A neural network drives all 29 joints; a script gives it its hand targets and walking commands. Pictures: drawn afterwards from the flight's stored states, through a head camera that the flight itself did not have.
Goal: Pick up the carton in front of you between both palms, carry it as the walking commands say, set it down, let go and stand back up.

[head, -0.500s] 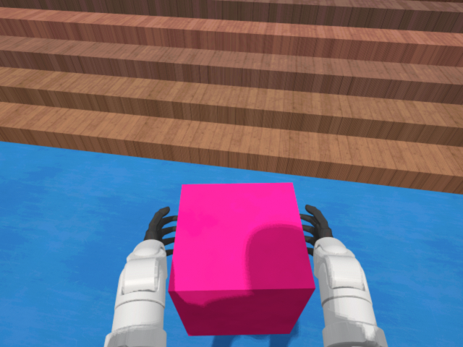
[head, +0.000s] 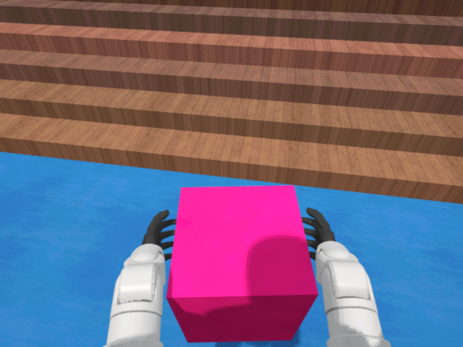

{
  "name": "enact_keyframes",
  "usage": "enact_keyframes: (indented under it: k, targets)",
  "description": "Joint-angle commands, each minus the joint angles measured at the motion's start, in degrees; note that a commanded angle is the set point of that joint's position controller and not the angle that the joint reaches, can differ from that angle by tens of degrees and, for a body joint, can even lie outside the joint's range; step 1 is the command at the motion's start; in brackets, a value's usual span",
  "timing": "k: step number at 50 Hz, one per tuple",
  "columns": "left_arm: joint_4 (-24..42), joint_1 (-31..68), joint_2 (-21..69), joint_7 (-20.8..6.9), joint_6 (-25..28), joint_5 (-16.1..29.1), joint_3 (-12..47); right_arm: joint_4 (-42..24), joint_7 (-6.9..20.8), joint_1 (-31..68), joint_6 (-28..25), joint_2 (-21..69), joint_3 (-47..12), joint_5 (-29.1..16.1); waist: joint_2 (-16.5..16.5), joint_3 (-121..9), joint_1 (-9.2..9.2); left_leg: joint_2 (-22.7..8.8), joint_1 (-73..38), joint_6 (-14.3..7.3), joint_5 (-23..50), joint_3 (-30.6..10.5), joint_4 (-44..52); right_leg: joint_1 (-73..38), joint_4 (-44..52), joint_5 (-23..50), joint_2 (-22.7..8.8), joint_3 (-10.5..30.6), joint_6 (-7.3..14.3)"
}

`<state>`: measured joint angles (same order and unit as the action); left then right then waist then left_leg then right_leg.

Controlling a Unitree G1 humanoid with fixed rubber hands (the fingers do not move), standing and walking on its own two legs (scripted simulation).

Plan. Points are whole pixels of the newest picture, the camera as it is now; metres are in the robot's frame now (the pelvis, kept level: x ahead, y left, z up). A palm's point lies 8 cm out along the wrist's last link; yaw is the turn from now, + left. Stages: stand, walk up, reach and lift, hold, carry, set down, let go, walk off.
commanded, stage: hold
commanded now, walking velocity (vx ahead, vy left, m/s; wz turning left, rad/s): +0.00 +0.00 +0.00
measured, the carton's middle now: (238, 267) +0.29 +0.00 -0.02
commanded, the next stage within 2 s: carry in 0.74 s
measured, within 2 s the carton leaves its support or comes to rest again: neither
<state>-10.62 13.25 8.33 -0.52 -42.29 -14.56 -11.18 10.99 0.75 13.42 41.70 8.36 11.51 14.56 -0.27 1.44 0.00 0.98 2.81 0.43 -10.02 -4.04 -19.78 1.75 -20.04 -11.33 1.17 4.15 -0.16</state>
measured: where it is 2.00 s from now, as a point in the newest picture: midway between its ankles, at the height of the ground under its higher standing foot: (240, 288)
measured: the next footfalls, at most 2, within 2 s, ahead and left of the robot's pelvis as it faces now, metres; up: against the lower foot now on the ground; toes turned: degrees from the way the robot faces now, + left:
left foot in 1.20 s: +0.21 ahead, +0.09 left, +0.00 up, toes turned +8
right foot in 1.60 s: +0.52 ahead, -0.15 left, +0.00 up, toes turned -14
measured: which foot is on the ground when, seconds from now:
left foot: down 0.00-0.96, up 0.98-1.00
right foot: down 0.00-1.00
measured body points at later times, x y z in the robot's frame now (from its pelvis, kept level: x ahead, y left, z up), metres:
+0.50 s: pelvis -0.01 +0.00 +0.00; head -0.05 +0.00 +0.45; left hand +0.29 +0.15 +0.04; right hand +0.29 -0.15 +0.04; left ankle +0.02 +0.13 -0.75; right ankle +0.01 -0.12 -0.75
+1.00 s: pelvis +0.04 -0.02 -0.01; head +0.00 -0.02 +0.44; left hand +0.34 +0.12 +0.06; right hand +0.33 -0.18 +0.06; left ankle +0.02 +0.12 -0.74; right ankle +0.01 -0.13 -0.75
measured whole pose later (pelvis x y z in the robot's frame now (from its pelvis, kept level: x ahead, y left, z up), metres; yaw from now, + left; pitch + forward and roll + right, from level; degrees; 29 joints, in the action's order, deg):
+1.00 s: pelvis +0.04 -0.02 -0.01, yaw -1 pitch +2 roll +0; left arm 0.2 12.1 8.1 2.2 -53.1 -9.3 -8.1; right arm -2.2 -2.2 10.6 53.5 6.5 8.2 9.4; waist 1.3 -9.8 0.0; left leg -2.0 17.1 0.1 -22.8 -0.2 -36.0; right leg 13.2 -28.8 -17.6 0.3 -1.4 0.6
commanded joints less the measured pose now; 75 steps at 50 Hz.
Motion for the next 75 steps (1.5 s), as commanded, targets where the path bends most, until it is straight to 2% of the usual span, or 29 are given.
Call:
enact_keyframes:
  k: [1, 5, 15, 36, 37, 39, 40, 41, 43, 44, 46, 47, 48, 49, 50, 51, 53, 55, 57, 59, 60, 61, 62, 63, 65, 67, 69, 72, 75]
  targets:
    - [2.67, 23.72, 49.39, -11.74, 0.05, 12.82, 29.41, -2.08, 11.51, 23.06, 0.39, 50.10, -29.08, -12.52, 0.16, -11.01, 0.00, 4.18, -4.78, -0.11, 10.32, -0.35, 2.28, -0.61, 3.19, 11.20, 3.75, 0.59, -0.30]
    - [1.07, 26.54, 49.35, -12.15, -0.29, 12.03, 27.80, -0.65, 12.04, 26.04, 0.74, 49.82, -27.63, -11.82, 0.02, -7.88, -0.05, 3.99, -2.83, -0.37, 3.86, 0.17, 2.52, 1.68, 3.52, 4.43, 3.49, 0.29, 0.07]
    - [-1.14, 31.86, 51.59, -12.69, 0.28, 12.22, 27.95, 1.61, 12.74, 31.27, 0.00, 51.47, -27.71, -11.92, 0.14, -10.06, -0.02, 3.58, -2.99, -0.39, 0.74, 0.37, 1.64, 2.60, 2.60, 1.14, 3.40, -0.05, 0.34]
    - [1.07, 27.53, 51.00, -12.14, -0.20, 12.44, 28.44, -0.84, 12.47, 27.27, 0.38, 50.47, -28.13, -12.23, 0.29, -11.59, -0.05, 3.86, -5.19, -0.03, 8.52, -0.06, 1.88, 0.44, 2.78, 8.27, 3.83, 0.13, 0.04]
    - [1.10, 29.36, 51.58, -12.23, -0.53, 13.28, 29.53, -0.78, 12.48, 29.34, 0.79, 50.69, -29.33, -13.12, 1.45, -13.70, -0.13, -6.54, 1.48, -0.76, 0.66, 1.26, -2.43, 7.07, -1.84, 2.42, -6.43, -0.01, 0.50]
    - [2.78, 30.38, 51.90, -12.21, -0.91, 14.88, 31.26, -2.30, 12.39, 29.23, 1.13, 50.94, -30.78, -14.38, 1.80, -13.06, 0.08, -6.33, 7.31, -1.72, -24.25, -1.70, 0.90, 11.85, -1.19, -21.05, -4.70, 1.35, 1.18]
    - [3.97, 31.22, 52.27, -12.09, -1.16, 15.83, 32.48, -3.79, 12.17, 30.01, 1.45, 51.08, -32.04, -15.16, 2.34, -11.97, 0.36, -6.71, 8.84, -2.30, -31.02, -2.94, 1.68, 14.97, -1.98, -27.01, -4.11, 1.14, 1.11]
    - [5.62, 31.93, 52.38, -11.90, -1.53, 16.83, 33.85, -5.35, 11.86, 30.48, 1.87, 51.15, -33.20, -15.90, 3.31, -11.20, 0.55, -7.60, 8.69, -3.02, -31.41, -4.25, 2.02, 17.35, -4.03, -25.63, -3.51, 0.01, 0.90]
    - [8.47, 32.13, 52.13, -11.38, -3.05, 19.02, 36.53, -8.04, 11.01, 29.72, 3.40, 50.71, -35.75, -17.67, 6.36, -14.43, 0.79, -10.97, 6.94, -4.95, -26.55, -8.81, 4.03, 18.03, -11.96, -13.54, -1.08, -5.34, 0.03]
    - [9.82, 31.40, 51.50, -11.15, -4.19, 20.21, 38.02, -9.61, 10.48, 28.48, 4.58, 50.06, -37.05, -18.39, 7.59, -15.97, 0.73, -12.61, 6.52, -6.24, -25.43, -10.81, 4.70, 18.14, -12.17, -11.22, -0.29, -7.26, -0.13]
    - [12.34, 30.84, 50.45, -10.73, -7.00, 22.25, 40.40, -13.31, 9.45, 28.13, 7.61, 48.38, -39.51, -20.03, 6.74, -17.28, 0.36, -12.15, 10.70, -6.59, -27.27, -8.59, 3.21, 13.56, -6.61, -12.97, -1.06, -7.60, 0.41]
    - [13.73, 31.11, 49.99, -10.46, -8.61, 23.10, 41.33, -15.09, 9.16, 28.89, 9.29, 47.78, -40.64, -21.24, 4.73, -16.57, 0.11, -9.86, 14.79, -5.20, -26.25, -4.47, -0.42, 9.72, -2.86, -14.52, -2.74, -5.27, 0.98]
    - [14.64, 30.76, 48.66, -10.17, -10.27, 23.64, 41.56, -16.69, 9.01, 29.70, 11.07, 47.17, -41.75, -22.52, -2.37, -15.27, -0.37, -5.91, 20.79, -2.78, -21.98, 2.09, -9.20, 5.70, 2.49, -19.01, -8.24, 3.19, 2.92]
    - [14.87, 28.74, 47.00, -9.66, -12.05, 23.98, 41.69, -17.56, 8.79, 29.69, 13.09, 46.88, -42.99, -23.87, -13.41, -14.34, -1.04, -2.24, 30.61, -0.42, -17.72, 8.80, -22.08, -0.45, 8.35, -22.01, -16.29, 16.69, 6.48]
    - [15.83, 27.10, 46.02, -9.03, -13.64, 24.17, 41.76, -19.04, 8.79, 30.91, 14.85, 46.73, -44.18, -25.53, -16.05, -11.16, -1.41, -1.79, 39.46, -0.06, -19.38, 9.99, -23.19, -4.39, 9.19, -14.05, -20.60, 23.44, 10.09]
    - [18.00, 27.06, 45.43, -8.44, -15.16, 24.63, 41.88, -20.09, 8.97, 32.22, 16.28, 47.32, -45.10, -27.29, -12.34, -10.84, -1.78, -3.19, 41.62, -0.57, -20.52, 8.55, -24.13, -6.21, 8.11, -6.05, -21.06, 23.19, 12.07]
    - [23.55, 27.23, 46.27, -7.59, -17.83, 26.86, 43.46, -22.15, 9.06, 30.17, 18.60, 48.82, -46.46, -30.29, -7.00, -15.11, -1.76, -3.26, 38.77, -0.71, -17.63, 9.49, -20.71, -8.34, 6.21, 2.49, -19.60, 16.01, 11.14]
    - [27.91, 26.26, 47.57, -7.33, -20.16, 28.61, 45.17, -24.64, 8.70, 26.32, 20.66, 49.55, -46.82, -31.30, -8.98, -18.09, -1.55, -1.34, 32.85, -0.26, -11.80, 12.18, -15.50, -7.68, 5.02, 7.68, -16.22, 8.36, 8.86]
    - [30.06, 23.43, 48.81, -7.63, -22.41, 29.71, 45.77, -27.19, 8.25, 22.59, 22.63, 49.52, -46.26, -31.04, -9.64, -19.00, -1.23, 0.05, 24.61, 0.16, -6.92, 15.10, -9.07, -3.92, 3.08, 7.39, -14.05, 2.92, 7.48]
    - [31.07, 19.99, 49.17, -8.22, -24.21, 30.45, 46.15, -29.08, 7.91, 18.86, 24.22, 49.10, -45.54, -29.88, -5.30, -20.91, -0.22, 0.50, 3.09, -0.46, 0.40, 16.92, -1.09, 9.31, -5.26, 7.03, -11.05, -4.00, 4.81]
    - [31.63, 19.02, 48.72, -8.54, -24.92, 30.64, 46.17, -29.60, 7.75, 16.63, 24.93, 48.48, -45.09, -29.01, -0.69, -23.66, 0.69, -4.77, -10.52, -2.22, -2.42, 11.13, -0.54, 19.03, -13.76, 4.42, -9.32, -7.21, 2.81]
    - [32.95, 19.44, 48.21, -8.96, -25.83, 31.07, 46.25, -30.08, 7.54, 14.41, 25.45, 47.09, -44.52, -27.54, 12.36, -25.54, 1.86, -19.70, -19.37, -7.73, -13.61, -11.51, 5.92, 32.42, -29.69, -8.50, -4.69, -12.18, -0.20]
    - [34.48, 22.92, 47.52, -9.25, -26.78, 31.82, 46.48, -29.55, 7.43, 16.14, 25.81, 48.20, -44.10, -27.05, 17.06, -22.42, 1.89, -27.30, -21.35, -14.78, -11.79, -26.42, 7.78, 44.99, -37.69, -18.49, -1.44, -10.27, 0.24]
    - [35.30, 25.98, 47.60, -9.52, -27.29, 32.84, 47.04, -32.10, 7.38, 19.64, 26.31, 48.80, -44.18, -28.21, 10.49, -20.21, 1.67, -27.99, -16.86, -15.84, -9.00, -25.33, 7.06, 46.59, -43.86, -18.64, -5.57, -5.82, 1.75]
    - [34.87, 27.29, 48.63, -9.60, -27.83, 34.10, 46.55, -34.31, 7.26, 24.32, 27.32, 49.29, -44.91, -30.29, 1.95, -18.96, 1.34, -24.57, -9.69, -12.66, -8.23, -16.15, 8.51, 44.60, -44.60, -12.80, -8.87, -4.96, 1.97]
    - [33.62, 25.77, 48.83, -8.98, -28.19, 33.55, 45.86, -34.75, 7.31, 25.33, 28.18, 48.85, -45.58, -31.90, 3.00, -17.53, 1.31, -20.54, -5.76, -9.42, -5.78, -6.14, 11.53, 40.86, -36.66, -6.33, -9.05, -6.96, 0.84]
    - [31.83, 23.48, 48.42, -8.17, -28.47, 32.08, 44.97, -33.36, 7.73, 24.19, 28.91, 48.30, -45.75, -32.65, 5.45, -17.01, 1.09, -17.97, -5.17, -8.64, 1.17, -0.09, 11.66, 38.34, -29.61, -3.00, -7.84, -9.33, -0.19]
    - [29.32, 20.88, 48.37, -7.29, -28.74, 29.87, 43.72, -31.35, 8.56, 22.88, 29.55, 47.54, -45.56, -33.16, 6.93, -15.40, 1.17, -15.48, -4.91, -7.86, 10.52, 6.04, 9.56, 35.08, -18.84, 0.98, -5.81, -13.13, -0.39]
    - [29.53, 21.75, 48.91, -7.15, -28.70, 29.36, 43.57, -30.77, 9.09, 23.06, 29.53, 47.73, -45.27, -32.89, 9.29, -13.13, 1.39, -14.76, -3.29, -6.62, 13.93, 9.23, 8.16, 30.23, -12.68, 5.63, -4.39, -15.90, 0.56]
